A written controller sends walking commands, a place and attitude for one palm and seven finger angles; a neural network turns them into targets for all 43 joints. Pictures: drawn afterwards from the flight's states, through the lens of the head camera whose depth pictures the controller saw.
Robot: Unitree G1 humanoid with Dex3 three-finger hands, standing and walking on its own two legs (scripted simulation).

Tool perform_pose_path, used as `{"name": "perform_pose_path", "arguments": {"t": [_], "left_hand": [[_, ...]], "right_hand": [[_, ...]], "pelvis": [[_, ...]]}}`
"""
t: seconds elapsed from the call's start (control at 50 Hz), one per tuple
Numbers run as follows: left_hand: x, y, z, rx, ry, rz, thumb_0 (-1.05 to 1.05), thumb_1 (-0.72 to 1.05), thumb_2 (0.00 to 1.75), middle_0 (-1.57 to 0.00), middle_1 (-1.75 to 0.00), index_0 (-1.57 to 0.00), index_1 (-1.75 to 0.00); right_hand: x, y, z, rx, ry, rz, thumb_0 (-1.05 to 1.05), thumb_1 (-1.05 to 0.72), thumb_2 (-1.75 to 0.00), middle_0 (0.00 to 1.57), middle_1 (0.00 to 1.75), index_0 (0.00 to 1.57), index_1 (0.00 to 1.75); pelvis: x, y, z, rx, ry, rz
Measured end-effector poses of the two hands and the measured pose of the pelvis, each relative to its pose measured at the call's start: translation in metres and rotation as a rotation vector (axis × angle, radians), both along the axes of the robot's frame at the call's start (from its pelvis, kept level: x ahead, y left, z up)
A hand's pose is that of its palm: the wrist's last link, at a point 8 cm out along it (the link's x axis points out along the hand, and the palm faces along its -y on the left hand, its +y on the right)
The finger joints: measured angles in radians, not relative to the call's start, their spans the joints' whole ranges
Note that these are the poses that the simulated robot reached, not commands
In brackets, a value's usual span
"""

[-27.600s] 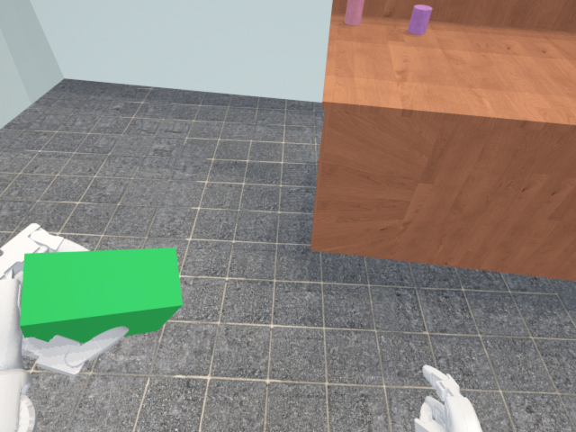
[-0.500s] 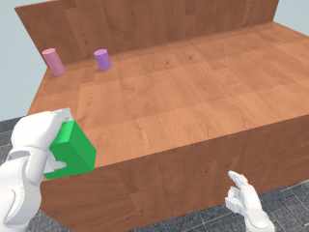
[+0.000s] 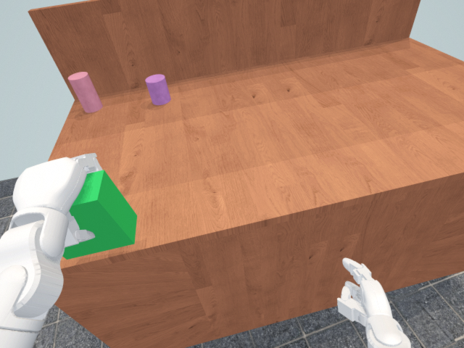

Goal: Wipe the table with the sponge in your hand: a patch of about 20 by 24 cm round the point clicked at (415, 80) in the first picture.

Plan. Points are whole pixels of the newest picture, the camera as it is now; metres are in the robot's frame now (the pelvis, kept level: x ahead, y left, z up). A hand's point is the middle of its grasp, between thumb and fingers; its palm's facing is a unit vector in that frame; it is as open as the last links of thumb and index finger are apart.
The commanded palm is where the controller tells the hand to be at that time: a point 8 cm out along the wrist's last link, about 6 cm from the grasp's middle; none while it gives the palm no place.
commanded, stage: move the sponge above the wiping area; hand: left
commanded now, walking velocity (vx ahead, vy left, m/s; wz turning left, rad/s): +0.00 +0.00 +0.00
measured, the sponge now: (91, 224) +0.25 +0.30 +0.11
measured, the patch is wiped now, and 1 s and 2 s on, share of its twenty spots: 0.00 0.00 0.00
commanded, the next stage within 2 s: none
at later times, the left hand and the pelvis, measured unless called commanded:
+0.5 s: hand (73, 192) +0.27 +0.32 +0.16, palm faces +0.12 -0.05 -0.99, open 10.3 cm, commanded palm +0.23 +0.31 +0.23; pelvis +0.01 +0.01 +0.00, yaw +0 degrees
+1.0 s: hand (66, 193) +0.28 +0.36 +0.15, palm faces +0.00 -0.03 -1.00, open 10.3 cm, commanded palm +0.26 +0.34 +0.22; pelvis +0.03 +0.01 +0.00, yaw +1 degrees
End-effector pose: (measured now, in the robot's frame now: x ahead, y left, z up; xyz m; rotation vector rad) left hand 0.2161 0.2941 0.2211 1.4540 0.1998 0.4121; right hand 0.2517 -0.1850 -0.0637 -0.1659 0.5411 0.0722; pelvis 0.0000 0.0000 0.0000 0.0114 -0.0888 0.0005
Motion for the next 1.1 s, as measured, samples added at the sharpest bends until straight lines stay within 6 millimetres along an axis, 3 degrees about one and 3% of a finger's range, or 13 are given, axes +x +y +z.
{"name": "perform_pose_path", "arguments": {"t": [0.12, 0.28, 0.42, 0.58, 0.74, 0.86, 0.98, 1.1], "left_hand": [[0.013, 0.012, -0.002, -0.007, 0.019, 0.029, -0.01, -0.52, 1.03, -0.71, -1.32, -0.73, -1.32], [0.030, 0.001, -0.011, 0.001, 0.067, -0.042, -0.01, -0.52, 1.03, -0.71, -1.32, -0.73, -1.32], [0.030, 0.012, -0.003, 0.010, 0.023, -0.010, -0.01, -0.52, 1.03, -0.71, -1.32, -0.73, -1.32], [0.026, 0.030, -0.016, -0.001, 0.099, 0.083, -0.01, -0.52, 1.03, -0.71, -1.32, -0.73, -1.32], [0.035, 0.022, -0.025, 0.019, 0.143, -0.012, -0.01, -0.52, 1.03, -0.71, -1.32, -0.73, -1.32], [0.043, 0.035, -0.015, 0.040, 0.090, 0.021, -0.01, -0.52, 1.03, -0.71, -1.32, -0.73, -1.32], [0.045, 0.056, -0.020, 0.030, 0.138, 0.108, -0.01, -0.52, 1.03, -0.71, -1.32, -0.73, -1.32], [0.046, 0.049, -0.033, 0.024, 0.203, 0.037, -0.01, -0.52, 1.03, -0.71, -1.32, -0.73, -1.32]], "right_hand": [[-0.003, 0.008, -0.001, -0.002, 0.014, -0.001, 0.01, -0.91, -0.90, 0.20, 0.30, 0.20, 0.30], [-0.003, 0.016, -0.004, 0.002, 0.034, 0.004, 0.01, -0.91, -0.90, 0.20, 0.30, 0.20, 0.30], [-0.001, 0.017, -0.008, 0.010, 0.061, 0.012, 0.01, -0.91, -0.90, 0.20, 0.30, 0.21, 0.30], [0.008, 0.012, -0.010, -0.005, 0.072, 0.013, 0.01, -0.91, -0.90, 0.20, 0.30, 0.20, 0.30], [0.013, 0.005, -0.007, -0.033, 0.058, 0.002, 0.01, -0.91, -0.90, 0.20, 0.30, 0.20, 0.30], [0.010, 0.000, -0.010, -0.030, 0.079, -0.014, 0.01, -0.91, -0.90, 0.20, 0.30, 0.20, 0.30], [0.004, -0.009, -0.016, -0.038, 0.111, -0.035, 0.01, -0.91, -0.90, 0.20, 0.30, 0.21, 0.30], [-0.001, -0.014, -0.020, -0.058, 0.123, -0.055, 0.01, -0.91, -0.90, 0.20, 0.30, 0.20, 0.30]], "pelvis": [[-0.001, 0.005, 0.001, 0.000, 0.005, 0.002], [0.004, 0.012, 0.002, 0.002, 0.017, -0.002], [0.011, 0.013, 0.002, -0.001, 0.026, -0.007], [0.016, 0.011, 0.002, -0.004, 0.037, 0.009], [0.022, 0.008, 0.002, -0.009, 0.038, 0.015], [0.025, 0.006, 0.003, -0.012, 0.042, 0.012], [0.026, 0.006, 0.002, -0.012, 0.055, 0.014], [0.028, 0.010, 0.002, -0.013, 0.057, 0.019]]}}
